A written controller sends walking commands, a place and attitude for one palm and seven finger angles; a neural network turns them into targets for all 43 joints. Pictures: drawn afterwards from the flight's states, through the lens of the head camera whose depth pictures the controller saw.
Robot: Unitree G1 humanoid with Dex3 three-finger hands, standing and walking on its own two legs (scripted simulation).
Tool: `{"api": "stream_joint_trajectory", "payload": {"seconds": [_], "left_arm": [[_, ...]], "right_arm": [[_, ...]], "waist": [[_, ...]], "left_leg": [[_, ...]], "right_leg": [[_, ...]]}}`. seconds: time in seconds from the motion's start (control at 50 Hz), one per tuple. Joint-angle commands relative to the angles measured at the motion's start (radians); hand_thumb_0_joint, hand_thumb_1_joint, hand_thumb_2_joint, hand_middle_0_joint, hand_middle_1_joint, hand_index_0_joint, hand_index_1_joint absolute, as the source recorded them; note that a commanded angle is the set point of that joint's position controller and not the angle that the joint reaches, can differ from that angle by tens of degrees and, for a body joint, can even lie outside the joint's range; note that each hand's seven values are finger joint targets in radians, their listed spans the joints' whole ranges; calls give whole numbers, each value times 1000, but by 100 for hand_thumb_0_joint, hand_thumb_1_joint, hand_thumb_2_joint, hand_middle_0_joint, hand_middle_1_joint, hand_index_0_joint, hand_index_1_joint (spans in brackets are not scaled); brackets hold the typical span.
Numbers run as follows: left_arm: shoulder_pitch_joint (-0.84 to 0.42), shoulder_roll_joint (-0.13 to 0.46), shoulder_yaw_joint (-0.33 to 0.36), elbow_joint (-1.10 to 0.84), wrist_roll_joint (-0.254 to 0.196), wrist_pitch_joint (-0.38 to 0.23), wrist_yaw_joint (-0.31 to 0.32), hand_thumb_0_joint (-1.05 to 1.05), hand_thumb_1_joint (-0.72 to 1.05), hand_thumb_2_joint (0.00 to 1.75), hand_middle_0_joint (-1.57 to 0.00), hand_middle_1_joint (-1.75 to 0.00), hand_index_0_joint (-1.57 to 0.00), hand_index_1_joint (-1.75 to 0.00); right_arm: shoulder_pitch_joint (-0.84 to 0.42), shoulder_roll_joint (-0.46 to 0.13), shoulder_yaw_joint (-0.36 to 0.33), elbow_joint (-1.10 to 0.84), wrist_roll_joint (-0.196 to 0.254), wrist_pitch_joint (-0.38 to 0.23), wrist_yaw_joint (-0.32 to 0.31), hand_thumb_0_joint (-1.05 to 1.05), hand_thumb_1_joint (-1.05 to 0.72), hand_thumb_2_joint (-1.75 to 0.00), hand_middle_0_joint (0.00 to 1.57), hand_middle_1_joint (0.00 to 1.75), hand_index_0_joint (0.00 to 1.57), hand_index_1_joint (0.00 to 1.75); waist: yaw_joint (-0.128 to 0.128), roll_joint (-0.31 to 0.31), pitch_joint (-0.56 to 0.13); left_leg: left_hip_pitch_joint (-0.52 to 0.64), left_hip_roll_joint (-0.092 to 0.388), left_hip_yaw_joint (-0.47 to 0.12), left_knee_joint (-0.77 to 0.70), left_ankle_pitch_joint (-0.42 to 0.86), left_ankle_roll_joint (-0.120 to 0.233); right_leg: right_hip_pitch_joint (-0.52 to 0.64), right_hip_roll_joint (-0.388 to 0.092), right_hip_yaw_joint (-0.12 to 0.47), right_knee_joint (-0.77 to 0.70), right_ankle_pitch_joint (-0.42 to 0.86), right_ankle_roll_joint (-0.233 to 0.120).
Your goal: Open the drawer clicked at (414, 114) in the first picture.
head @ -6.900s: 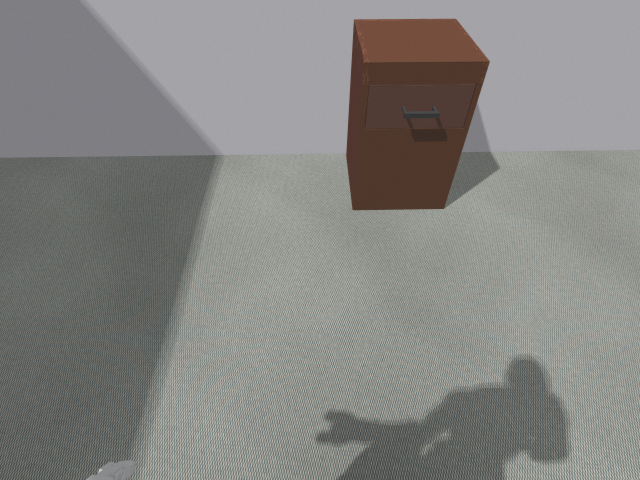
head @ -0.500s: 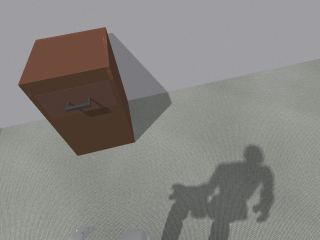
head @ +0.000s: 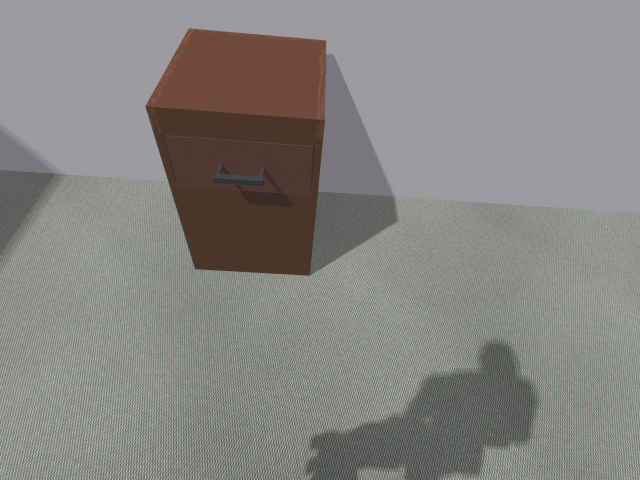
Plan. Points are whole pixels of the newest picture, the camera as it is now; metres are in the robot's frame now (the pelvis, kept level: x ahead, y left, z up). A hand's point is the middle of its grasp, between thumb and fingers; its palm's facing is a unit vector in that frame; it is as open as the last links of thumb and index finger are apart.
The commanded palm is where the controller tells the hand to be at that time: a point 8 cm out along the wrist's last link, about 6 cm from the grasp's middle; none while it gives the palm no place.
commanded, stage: take the last steps up to it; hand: left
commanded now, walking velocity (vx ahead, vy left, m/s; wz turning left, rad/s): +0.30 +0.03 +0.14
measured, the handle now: (239, 174) +0.86 +0.28 -0.25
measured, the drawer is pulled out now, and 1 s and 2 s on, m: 0.00 0.00 0.00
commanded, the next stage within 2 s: come to a stop and stand still in 1.12 s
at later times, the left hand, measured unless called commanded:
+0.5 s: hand out of the picture +0.06 +0.14 -0.16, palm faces +0.14 -0.96 -0.24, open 7.2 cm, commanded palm none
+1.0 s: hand (174, 417) +0.22 +0.24 -0.18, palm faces +0.15 -0.97 -0.17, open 7.4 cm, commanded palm none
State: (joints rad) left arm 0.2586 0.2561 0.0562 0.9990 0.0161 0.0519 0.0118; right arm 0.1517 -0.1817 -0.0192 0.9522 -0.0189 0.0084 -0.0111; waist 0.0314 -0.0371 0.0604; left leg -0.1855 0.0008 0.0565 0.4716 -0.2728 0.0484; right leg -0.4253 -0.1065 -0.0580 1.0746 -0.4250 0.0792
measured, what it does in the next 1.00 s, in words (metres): walks ahead: right foot, then left foot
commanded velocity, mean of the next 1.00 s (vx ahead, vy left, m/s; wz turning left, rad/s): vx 0.29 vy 0.02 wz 0.03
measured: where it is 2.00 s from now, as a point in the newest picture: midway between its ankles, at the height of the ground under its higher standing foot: (281, 431)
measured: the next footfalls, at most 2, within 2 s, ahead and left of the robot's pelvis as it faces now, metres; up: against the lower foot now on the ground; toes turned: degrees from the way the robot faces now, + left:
right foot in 0.28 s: +0.10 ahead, -0.13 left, +0.00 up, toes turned -4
left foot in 0.80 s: +0.28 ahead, +0.16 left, +0.00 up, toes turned +13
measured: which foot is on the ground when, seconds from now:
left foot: down 0.00-0.28, up 0.30-0.78, down 0.80-1.00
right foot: up 0.00-0.26, down 0.28-0.80, up 0.82-1.00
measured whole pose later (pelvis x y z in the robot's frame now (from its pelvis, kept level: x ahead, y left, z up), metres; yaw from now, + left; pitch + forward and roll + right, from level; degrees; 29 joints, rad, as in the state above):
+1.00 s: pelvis +0.24 +0.06 +0.00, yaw +4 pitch -1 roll +1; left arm 0.32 0.17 0.06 1.09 0.03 -0.02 0.00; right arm 0.21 -0.15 -0.05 1.01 -0.02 -0.08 -0.03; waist 0.02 -0.05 0.03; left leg -0.19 0.00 0.17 0.44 -0.23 0.06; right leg -0.49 -0.11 -0.07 1.13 -0.31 0.00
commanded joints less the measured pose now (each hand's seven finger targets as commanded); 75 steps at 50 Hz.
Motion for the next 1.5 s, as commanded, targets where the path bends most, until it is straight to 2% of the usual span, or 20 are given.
{"api": "stream_joint_trajectory", "payload": {"seconds": [0.0,0.14,0.22,0.24,0.28,0.3,0.42,0.68,0.74,0.78,0.8,0.88,1.1,1.18,1.22,1.24,1.26,1.28,1.38,1.48], "left_arm": [[-46,43,4,-66,9,-35,-14,0,90,90,-20,-30,-20,-30],[-111,2,-7,-91,11,-53,-25,0,90,90,-20,-30,-20,-30],[41,-8,1,-28,10,-74,-24,0,90,90,-20,-30,-20,-30],[113,24,9,0,14,-85,-18,0,90,90,-20,-30,-20,-30],[265,164,38,34,13,-93,2,0,90,90,-20,-30,-20,-30],[244,147,34,26,5,-91,8,0,90,90,-20,-30,-20,-30],[117,-11,-6,19,1,-122,10,0,90,90,-20,-30,-20,-30],[247,22,2,117,15,-128,14,0,90,90,-20,-30,-20,-30],[223,11,6,115,9,-119,11,0,90,90,-20,-30,-20,-30],[260,-74,-13,75,-4,-113,-2,0,90,90,-20,-30,-20,-30],[202,-50,-4,54,0,-111,2,0,90,90,-20,-30,-20,-30],[147,-75,2,80,9,-94,-17,0,90,90,-20,-30,-20,-30],[-46,-63,3,-30,9,-64,-23,0,90,90,-20,-30,-20,-30],[-79,-56,0,-43,7,-73,-22,0,90,90,-20,-30,-20,-30],[24,-43,1,-9,10,-87,-18,0,90,90,-20,-30,-20,-30],[108,4,8,19,11,-101,-7,0,90,90,-20,-30,-20,-30],[162,74,17,38,10,-113,6,0,90,90,-20,-30,-20,-30],[170,108,10,33,-6,-107,10,0,90,90,-20,-30,-20,-30],[-40,70,16,-14,4,-64,41,0,90,90,-20,-30,-20,-30],[-70,76,33,-41,10,-48,40,0,90,90,-20,-30,-20,-30]], "right_arm": [[154,-176,-49,-3,1,-29,-12,0,-90,-90,20,30,20,30],[192,-166,-54,34,-8,-38,-10,0,-90,-90,20,30,20,30],[167,-146,-47,57,-3,-37,-8,0,-90,-90,20,30,20,30],[166,-115,-42,61,3,-41,-6,0,-90,-90,20,30,20,30],[120,-69,-34,2,3,-39,7,0,-90,-90,20,30,20,30],[95,-111,-50,1,-7,-35,12,0,-90,-90,20,30,20,30],[223,-25,-52,97,-12,-4,31,0,-90,-90,20,30,20,30],[-16,-13,-39,1,0,-41,52,0,-90,-90,20,30,20,30],[216,-71,-52,76,-10,-63,33,0,-90,-90,20,30,20,30],[431,-260,-91,120,-9,-68,5,0,-90,-90,20,30,20,30],[407,-247,-87,118,-2,-58,-3,0,-90,-90,20,30,20,30],[173,-75,-38,66,0,-82,-11,0,-90,-90,20,30,20,30],[230,-91,-43,83,-9,-84,-14,0,-90,-90,20,30,20,30],[253,-100,-46,107,-12,-68,-12,0,-90,-90,20,30,20,30],[240,-86,-34,117,-5,-61,-15,0,-90,-90,20,30,20,30],[250,-56,-27,121,4,-63,-14,0,-90,-90,20,30,20,30],[295,-15,-19,116,15,-62,-15,0,-90,-90,20,30,20,30],[321,-27,-21,115,23,-42,-24,0,-90,-90,20,30,20,30],[235,-14,-34,122,24,20,-26,0,-90,-90,20,30,20,30],[206,-29,-53,88,10,53,-9,0,-90,-90,20,30,20,30]], "waist": [[-66,158,-48],[-72,167,25],[7,114,-3],[36,25,-17],[99,-290,6],[80,-166,42],[-45,-73,101],[9,-126,86],[-98,-21,-43],[-142,401,-219],[-139,282,-175],[-40,124,3],[-40,99,46],[-54,109,39],[2,65,-7],[33,-20,-75],[23,-164,-178],[3,-148,-215],[-25,-24,-122],[-24,-88,-136]], "left_leg": [[159,250,-244,-217,263,131],[50,253,-305,-278,-78,150],[-114,181,-234,-133,-135,89],[-219,113,-184,-10,-184,49],[-504,-14,-28,456,-324,-17],[-512,29,-85,564,-266,-15],[-409,93,-47,628,86,-61],[-290,83,44,192,53,-27],[85,30,66,20,79,-8],[404,401,-460,-153,107,113],[352,430,-478,-206,69,139],[-15,314,-185,-264,157,104],[70,290,-67,-264,378,153],[75,281,-46,-174,404,122],[28,218,7,-17,428,66],[-53,157,40,119,364,14],[-178,56,79,292,12,-42],[-120,26,19,432,-354,-63],[-164,46,-73,551,-292,-74],[-197,16,-67,575,-191,-98]], "right_leg": [[-129,3,7,-30,27,0],[-27,10,-14,-329,7,-18],[294,59,-53,-589,153,-30],[434,15,9,-669,132,-44],[512,-368,530,-937,-207,-198],[409,-373,546,-987,-334,-229],[207,-174,107,-971,63,-138],[323,-201,28,-853,373,-197],[237,-119,-56,-510,474,-156],[-128,80,-90,35,-167,-87],[-186,47,7,145,-152,-111],[-110,-41,38,140,88,-95],[-119,-16,5,-278,190,-70],[5,37,-48,-428,183,-90],[208,67,-65,-577,318,-93],[377,-7,32,-597,585,-106],[536,-221,276,-604,1008,-186],[470,-333,308,-649,1294,-285],[277,-272,177,-687,1038,-300],[234,-230,136,-724,844,-266]]}}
